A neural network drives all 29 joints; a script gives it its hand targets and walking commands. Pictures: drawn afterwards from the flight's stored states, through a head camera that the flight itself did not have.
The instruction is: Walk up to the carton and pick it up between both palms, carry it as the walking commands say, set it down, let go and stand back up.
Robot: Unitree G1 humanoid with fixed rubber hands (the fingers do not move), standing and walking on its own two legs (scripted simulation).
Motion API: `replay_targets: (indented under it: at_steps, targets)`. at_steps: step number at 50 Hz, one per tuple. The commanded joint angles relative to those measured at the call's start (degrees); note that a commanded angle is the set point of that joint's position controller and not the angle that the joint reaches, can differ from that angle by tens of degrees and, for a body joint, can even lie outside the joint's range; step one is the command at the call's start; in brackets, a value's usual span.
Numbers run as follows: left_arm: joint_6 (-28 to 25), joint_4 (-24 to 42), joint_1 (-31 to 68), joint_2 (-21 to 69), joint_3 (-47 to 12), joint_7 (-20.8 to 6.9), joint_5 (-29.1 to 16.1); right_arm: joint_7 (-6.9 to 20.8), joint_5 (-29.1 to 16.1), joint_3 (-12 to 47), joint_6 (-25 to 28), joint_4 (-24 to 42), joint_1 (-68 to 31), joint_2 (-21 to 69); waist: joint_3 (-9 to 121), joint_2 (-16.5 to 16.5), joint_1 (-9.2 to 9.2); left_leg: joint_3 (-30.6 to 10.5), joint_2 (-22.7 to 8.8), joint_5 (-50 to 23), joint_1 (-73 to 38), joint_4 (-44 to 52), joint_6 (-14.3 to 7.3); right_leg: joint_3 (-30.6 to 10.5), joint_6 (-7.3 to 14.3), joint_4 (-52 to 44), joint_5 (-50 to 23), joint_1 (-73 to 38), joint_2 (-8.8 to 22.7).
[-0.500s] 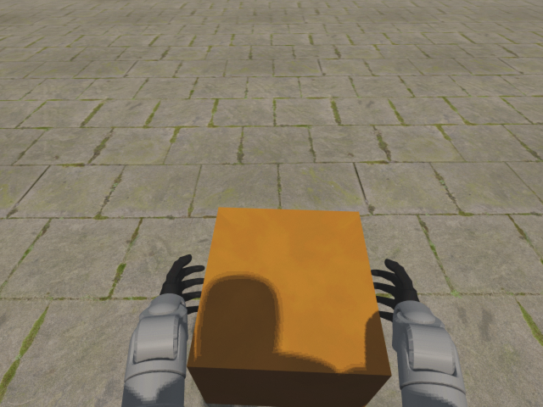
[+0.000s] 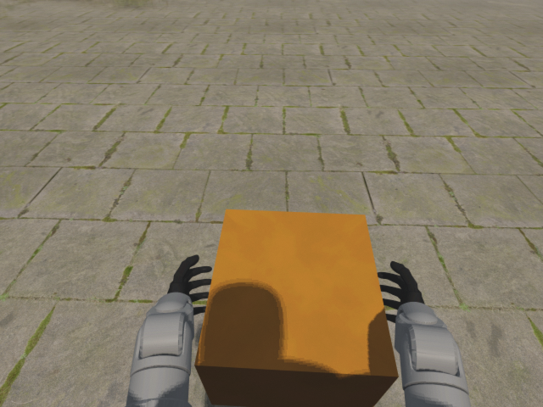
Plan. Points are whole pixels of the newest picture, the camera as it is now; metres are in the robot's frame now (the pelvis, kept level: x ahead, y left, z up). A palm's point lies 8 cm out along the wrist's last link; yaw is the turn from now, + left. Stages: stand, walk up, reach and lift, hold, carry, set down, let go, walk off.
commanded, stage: carry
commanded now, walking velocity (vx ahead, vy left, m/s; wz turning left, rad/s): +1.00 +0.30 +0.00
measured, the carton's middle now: (292, 305) +0.33 -0.02 -0.04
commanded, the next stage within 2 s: none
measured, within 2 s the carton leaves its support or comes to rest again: neither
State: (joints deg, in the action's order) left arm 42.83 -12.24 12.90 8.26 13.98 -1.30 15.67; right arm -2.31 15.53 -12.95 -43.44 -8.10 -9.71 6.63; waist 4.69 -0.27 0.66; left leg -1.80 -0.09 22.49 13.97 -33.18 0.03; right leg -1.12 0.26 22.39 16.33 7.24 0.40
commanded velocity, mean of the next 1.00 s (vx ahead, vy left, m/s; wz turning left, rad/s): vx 0.40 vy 0.09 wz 0.00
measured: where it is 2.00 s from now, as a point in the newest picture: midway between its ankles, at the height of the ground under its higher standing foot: (248, 253)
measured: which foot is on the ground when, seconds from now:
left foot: up 0.00-0.16, down 0.18-0.52, up 0.54-0.80, down 0.82-1.00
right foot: down 0.00-0.20, up 0.22-0.48, down 0.50-0.88, up 0.90-1.00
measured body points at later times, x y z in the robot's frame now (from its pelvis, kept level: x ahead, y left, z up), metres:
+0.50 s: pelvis +0.21 +0.09 -0.01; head +0.20 +0.08 +0.44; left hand +0.48 +0.24 +0.08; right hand +0.45 -0.09 +0.07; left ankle +0.08 +0.19 -0.75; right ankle +0.29 +0.01 -0.74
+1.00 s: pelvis +0.44 +0.15 -0.01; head +0.43 +0.15 +0.44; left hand +0.70 +0.31 +0.07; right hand +0.70 -0.03 +0.07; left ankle +0.47 +0.23 -0.75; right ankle +0.37 +0.05 -0.73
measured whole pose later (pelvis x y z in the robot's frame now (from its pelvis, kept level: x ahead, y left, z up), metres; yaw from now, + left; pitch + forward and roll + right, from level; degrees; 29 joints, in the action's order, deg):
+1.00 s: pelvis +0.44 +0.15 -0.01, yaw -3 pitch +4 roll +0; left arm 71.1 23.6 5.1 7.3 8.5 10.2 4.8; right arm -11.3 6.0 -4.9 -70.4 23.4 -4.8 7.4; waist 7.1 -0.7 -0.7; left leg 12.4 -2.7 13.1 19.0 -28.2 -3.2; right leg 8.8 -0.9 36.6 29.7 15.0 3.4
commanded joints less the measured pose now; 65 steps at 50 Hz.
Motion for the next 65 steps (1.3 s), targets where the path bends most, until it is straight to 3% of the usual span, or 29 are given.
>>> replay_targets:
  at_steps: [1, 6, 8, 9, 10, 11, 12, 15, 17, 20, 23, 24, 25, 26, 27, 28, 30, 33, 37, 39, 41, 42, 44, 47, 53, 56, 58, 61, 65]
  targets:
    - [-0.3, 17.0, 38.4, 54.9, -44.7, -13.3, -22.8, 18.7, -24.3, 44.3, 0.0, 12.2, -42.4, 55.0, 7.9, -7.0, -0.75, -1.7, -4.8, -0.2, 19.8, -10.8, -1.1, -24.6, 9.6, -14.1, 26.4, -0.9, 22.0]
    - [8.1, 19.2, 30.4, 55.4, -47.9, -10.0, -24.8, 14.9, -27.0, 45.2, -6.9, 17.0, -36.7, 53.3, 14.8, -7.7, -0.2, 6.3, -0.7, -9.3, 2.9, 6.2, -0.8, -5.6, 4.2, -5.3, 12.5, 4.9, 14.5]
    - [11.8, 20.3, 25.1, 53.9, -46.1, -8.5, -24.3, 13.3, -28.1, 45.8, -10.2, 19.7, -32.8, 52.0, 17.6, 0.3, 0.36, 8.6, 1.0, -5.6, -13.1, 10.8, -0.8, 1.6, 1.1, 8.7, 11.1, 14.0, 8.3]
    - [13.5, 20.7, 23.4, 53.0, -45.0, -7.9, -24.3, 12.4, -27.7, 45.3, -11.7, 21.3, -30.9, 49.8, 17.9, 7.4, 0.81, -1.5, -6.1, 3.2, -19.5, 15.3, -3.0, 6.3, -1.6, 19.8, 11.5, 23.1, 5.0]
    - [15.3, 22.6, 22.5, 52.0, -44.6, -7.2, -25.0, 11.2, -27.7, 44.9, -13.6, 22.6, -28.4, 48.8, 16.1, 17.0, 0.85, -21.2, -18.3, 5.5, -23.9, 20.9, -7.3, 10.1, -4.8, 31.8, 18.5, 36.8, 1.0]
    - [16.6, 23.4, 21.9, 51.5, -44.8, -7.1, -26.3, 10.2, -27.7, 45.1, -14.9, 22.7, -26.7, 50.5, 15.4, 13.2, 1.62, -25.1, -20.5, 9.4, -23.0, 20.8, -12.1, 5.7, -3.4, 31.8, 16.1, 39.7, 4.5]
    - [17.6, 28.4, 25.8, 52.8, -47.5, -6.9, -29.5, 8.8, -28.3, 46.3, -15.8, 25.7, -27.4, 52.6, 13.7, 9.3, 1.68, -26.4, -20.0, 4.6, -21.5, 19.4, -13.6, 3.9, -2.9, 33.0, 13.6, 40.8, 5.3]
    - [20.0, 35.7, 25.6, 54.4, -49.6, -6.1, -33.5, 6.5, -29.3, 47.1, -18.5, 33.2, -25.7, 54.4, 13.5, 2.5, 1.37, -13.3, -17.4, 0.4, -19.3, 19.5, -11.4, 4.5, -1.8, 26.4, 8.1, 36.0, 6.5]
    - [20.9, 38.6, 23.0, 54.0, -49.7, -5.1, -34.0, 5.5, -30.1, 47.6, -19.5, 37.1, -24.5, 53.7, 15.2, 5.5, 1.56, -7.4, -15.6, -3.1, -18.7, 19.9, -11.2, 7.3, -1.9, 20.2, 7.1, 31.1, 5.2]
    - [22.4, 41.2, 19.0, 52.6, -49.2, -3.0, -32.9, 4.4, -30.7, 47.3, -21.3, 40.5, -21.0, 52.1, 15.0, 8.8, 1.52, -3.0, -14.3, -24.0, -19.0, 18.5, -10.6, 11.2, -1.7, 12.4, 0.1, 26.2, 2.3]
    - [24.0, 43.3, 15.5, 50.6, -47.3, -1.4, -31.4, 4.0, -31.4, 48.2, -23.5, 43.1, -19.2, 50.5, 15.4, 4.4, 0.54, 7.3, -8.3, -35.2, -13.0, 8.5, -5.2, 15.3, -0.5, 1.1, -10.5, 8.6, -0.7]
    - [24.4, 43.2, 14.0, 49.9, -46.6, -1.0, -30.9, 3.9, -31.3, 48.0, -24.1, 43.6, -19.2, 49.5, 17.6, 2.7, -0.49, 9.8, -7.0, -37.9, -5.4, 2.7, -3.0, 12.9, 1.1, 1.5, -11.0, -3.5, 1.1]
    - [25.1, 42.5, 11.7, 49.2, -45.6, -0.7, -30.3, 3.8, -31.1, 47.4, -24.8, 43.8, -19.1, 48.0, 20.0, 0.1, -1.74, 11.1, -6.3, -29.7, 5.2, -4.3, -1.1, 6.1, 3.8, 2.0, -8.9, -15.3, 6.9]
    - [25.9, 41.6, 10.4, 47.4, -44.4, -0.4, -29.5, 3.7, -30.9, 46.9, -25.8, 43.8, -18.9, 46.9, 20.2, -11.5, -1.98, 13.2, -2.5, -10.2, 16.7, -17.7, 0.4, -11.7, 7.9, -2.5, -11.7, -21.8, 20.9]
    - [26.1, 40.5, 9.6, 46.8, -43.6, -0.2, -28.3, 3.9, -31.3, 48.6, -26.5, 44.6, -19.6, 46.4, 17.3, -15.8, -1.81, 8.9, 1.2, 8.5, 27.3, -24.2, -0.5, -24.6, 14.0, -3.7, -29.1, -25.7, 27.8]
    - [26.0, 41.1, 9.8, 48.1, -43.2, 0.0, -28.3, 4.2, -32.9, 49.1, -26.9, 44.6, -20.5, 47.9, 16.8, -11.4, -1.67, 4.1, -2.9, 8.6, 26.8, -26.6, -0.6, -20.0, 14.6, -2.1, -39.5, -22.7, 26.0]
    - [26.2, 43.0, 11.4, 50.1, -43.9, -0.2, -29.1, 4.6, -33.3, 49.4, -27.2, 43.4, -20.6, 49.5, 14.1, -3.9, -1.43, 3.4, -4.9, 6.0, 20.8, -18.3, -0.1, -8.1, 10.3, -3.7, -38.9, -15.0, 21.6]
    - [26.3, 45.6, 16.0, 51.8, -47.4, -1.2, -32.3, 4.7, -31.3, 46.8, -26.6, 40.4, -17.5, 51.9, 14.0, -4.2, -1.17, 8.1, -3.2, 0.3, 11.4, -4.0, 0.3, 3.6, 7.1, -5.6, -31.1, -7.4, 17.0]
    - [26.4, 46.4, 16.7, 51.5, -48.3, -2.2, -33.6, 4.3, -30.8, 45.6, -25.7, 41.0, -17.6, 52.7, 15.3, -4.5, -0.51, 11.9, -1.5, -18.2, -1.0, 8.0, -0.4, 10.5, 2.9, -0.7, -31.5, -2.5, 12.7]
    - [26.9, 45.3, 15.9, 50.2, -47.9, -2.6, -33.3, 4.0, -30.2, 45.2, -25.8, 41.2, -17.5, 51.6, 15.7, -4.1, -0.4, 10.0, -4.8, -30.4, -7.7, 7.8, -1.1, 12.3, -0.1, 3.0, -27.7, 1.9, 10.3]
    - [27.7, 43.2, 15.3, 48.6, -46.8, -2.8, -32.8, 3.7, -29.4, 43.9, -26.4, 40.8, -17.9, 48.5, 16.7, 0.4, -0.72, 1.9, -12.8, -48.5, -14.2, 4.9, -3.4, 11.5, -2.5, 6.9, -9.6, 9.1, 7.5]
    - [28.2, 41.8, 15.3, 48.8, -46.8, -2.8, -32.7, 3.7, -29.2, 43.4, -26.8, 40.1, -18.4, 47.8, 15.1, 4.5, -0.82, -1.4, -14.9, -43.4, -14.1, 7.3, -4.5, 12.6, -2.5, 9.2, 3.3, 11.8, 4.6]
    - [28.9, 41.6, 16.2, 48.8, -48.5, -2.8, -32.9, 3.9, -28.7, 42.5, -27.0, 35.7, -15.2, 48.4, 15.8, 10.5, 0.43, -7.8, -16.7, -24.9, -20.6, 10.4, -10.0, 13.2, -2.0, 14.4, 12.1, 19.2, 2.7]
    - [28.4, 41.4, 19.1, 49.9, -49.6, -3.4, -33.6, 4.6, -28.9, 43.0, -26.3, 35.6, -15.9, 50.6, 15.8, 10.3, 0.73, -11.1, -18.8, -13.7, -21.8, 16.0, -11.2, 10.0, -1.1, 15.4, 16.4, 23.8, 2.5]
    - [26.2, 41.5, 18.4, 54.4, -47.3, -3.7, -32.3, 6.1, -32.3, 48.2, -24.9, 41.6, -23.4, 54.3, 15.8, 2.2, -0.19, -0.3, -15.1, 5.0, -5.8, 18.4, -5.4, 10.7, 0.2, 1.3, 1.2, 5.3, 3.8]
    - [26.0, 40.3, 14.8, 53.2, -45.8, -3.1, -30.1, 6.6, -32.9, 50.2, -25.5, 43.3, -25.5, 52.6, 12.4, -8.4, -1.48, 10.7, -6.5, 3.4, 7.1, 1.9, -0.8, -5.0, 4.5, -9.9, 15.3, -2.7, 14.4]
    - [26.3, 39.1, 14.4, 51.0, -45.0, -2.5, -29.3, 6.5, -33.0, 49.8, -26.3, 42.7, -25.6, 50.9, 8.8, -11.6, -2.07, 11.4, -4.0, 3.9, 23.2, -5.5, -0.3, -12.5, 9.9, -9.1, 4.7, -15.0, 21.1]
    - [26.9, 40.2, 13.9, 49.1, -45.2, -1.5, -29.3, 6.3, -32.7, 47.9, -27.2, 40.0, -22.2, 48.7, 7.0, -6.7, -2.44, 11.2, -3.9, 6.8, 28.0, -4.9, -0.5, -7.0, 10.1, -4.7, -24.6, -20.7, 21.0]
    - [27.5, 42.7, 17.0, 48.5, -47.9, -1.6, -31.0, 6.3, -30.9, 45.2, -27.0, 35.5, -14.9, 49.8, 10.8, 0.0, 0.44, 14.3, -2.4, -10.4, 1.3, 9.4, -1.7, 7.7, 3.6, 3.2, -24.2, -6.4, 14.9]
